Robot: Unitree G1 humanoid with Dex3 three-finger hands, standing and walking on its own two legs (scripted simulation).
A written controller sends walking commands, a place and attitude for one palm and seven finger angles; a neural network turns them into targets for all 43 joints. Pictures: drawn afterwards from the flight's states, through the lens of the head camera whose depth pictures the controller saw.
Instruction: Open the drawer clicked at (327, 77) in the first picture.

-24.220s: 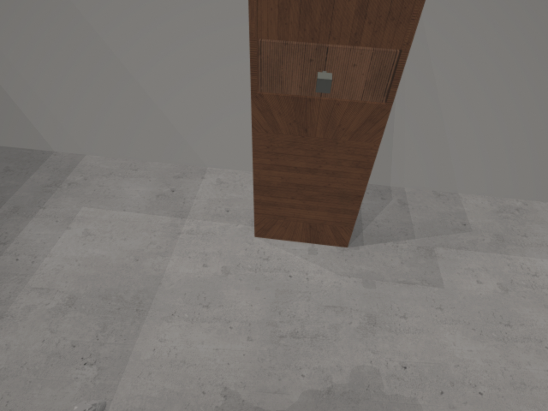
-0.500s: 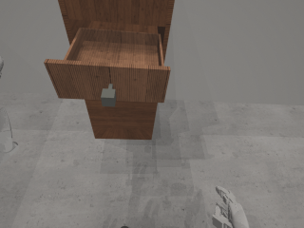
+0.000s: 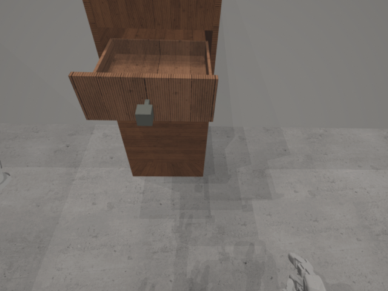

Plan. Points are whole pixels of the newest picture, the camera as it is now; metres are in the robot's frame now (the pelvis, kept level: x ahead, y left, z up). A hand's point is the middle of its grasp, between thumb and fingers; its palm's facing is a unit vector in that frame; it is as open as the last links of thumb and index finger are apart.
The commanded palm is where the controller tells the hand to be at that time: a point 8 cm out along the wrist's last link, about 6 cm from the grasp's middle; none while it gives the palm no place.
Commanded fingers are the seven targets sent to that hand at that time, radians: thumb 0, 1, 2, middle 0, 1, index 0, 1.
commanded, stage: let the arm hang, fingers relaxed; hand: left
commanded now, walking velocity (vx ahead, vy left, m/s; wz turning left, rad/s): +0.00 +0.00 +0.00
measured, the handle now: (145, 110) +0.55 +0.15 +0.06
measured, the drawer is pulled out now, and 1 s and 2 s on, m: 0.29 0.29 0.29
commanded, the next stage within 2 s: look to check the result in 1.20 s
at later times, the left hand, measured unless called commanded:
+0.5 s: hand out of the picture -0.04 +0.19 -0.17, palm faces +0.10 -0.97 -0.21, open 6.9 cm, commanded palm none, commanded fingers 0.00 0.90 0.90 -0.20 -0.30 -0.20 -0.30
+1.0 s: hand out of the picture -0.04 +0.17 -0.16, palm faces +0.06 -0.98 -0.18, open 7.3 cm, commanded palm none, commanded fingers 0.00 0.90 0.90 -0.20 -0.30 -0.20 -0.30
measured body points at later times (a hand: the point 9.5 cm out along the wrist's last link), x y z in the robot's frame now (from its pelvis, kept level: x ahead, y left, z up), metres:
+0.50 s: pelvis -0.02 +0.00 +0.01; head +0.01 +0.02 +0.46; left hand -0.04 +0.24 -0.15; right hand +0.02 -0.23 -0.14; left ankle +0.00 +0.13 -0.73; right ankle -0.05 -0.08 -0.73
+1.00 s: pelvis -0.04 +0.01 +0.01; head -0.04 +0.00 +0.46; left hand -0.05 +0.22 -0.15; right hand -0.07 -0.18 -0.16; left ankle +0.00 +0.13 -0.73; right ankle -0.05 -0.08 -0.73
